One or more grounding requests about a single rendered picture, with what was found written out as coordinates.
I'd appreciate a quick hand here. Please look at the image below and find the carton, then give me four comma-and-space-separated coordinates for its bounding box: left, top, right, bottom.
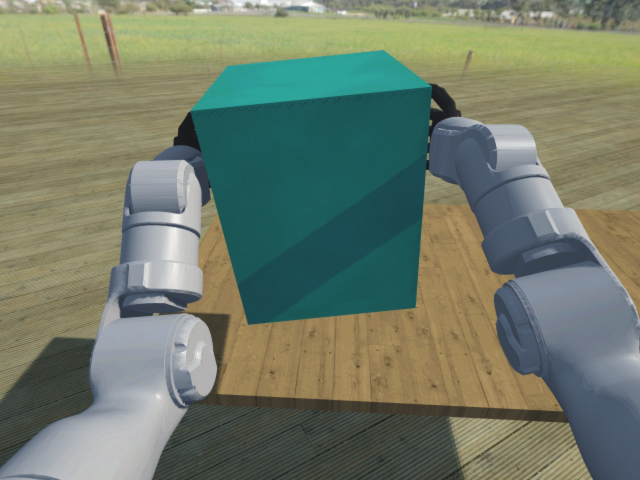
190, 50, 432, 325

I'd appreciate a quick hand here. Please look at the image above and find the right robot forearm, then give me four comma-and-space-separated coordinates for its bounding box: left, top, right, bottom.
429, 117, 640, 350

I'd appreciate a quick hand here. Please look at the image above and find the robot left upper arm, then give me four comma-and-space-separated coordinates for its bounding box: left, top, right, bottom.
0, 313, 217, 480

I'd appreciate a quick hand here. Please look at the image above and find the robot right hand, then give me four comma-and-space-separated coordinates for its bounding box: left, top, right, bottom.
426, 83, 461, 170

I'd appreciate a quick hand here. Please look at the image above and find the left robot forearm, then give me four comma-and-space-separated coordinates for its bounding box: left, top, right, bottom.
89, 145, 211, 396

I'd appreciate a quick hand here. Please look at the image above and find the robot left hand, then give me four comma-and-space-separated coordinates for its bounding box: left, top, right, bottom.
173, 112, 211, 188

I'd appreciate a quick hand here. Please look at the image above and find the robot right upper arm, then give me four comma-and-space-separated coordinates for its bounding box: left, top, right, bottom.
494, 261, 640, 480

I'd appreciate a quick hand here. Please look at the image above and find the table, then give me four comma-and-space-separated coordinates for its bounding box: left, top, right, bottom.
159, 204, 640, 423

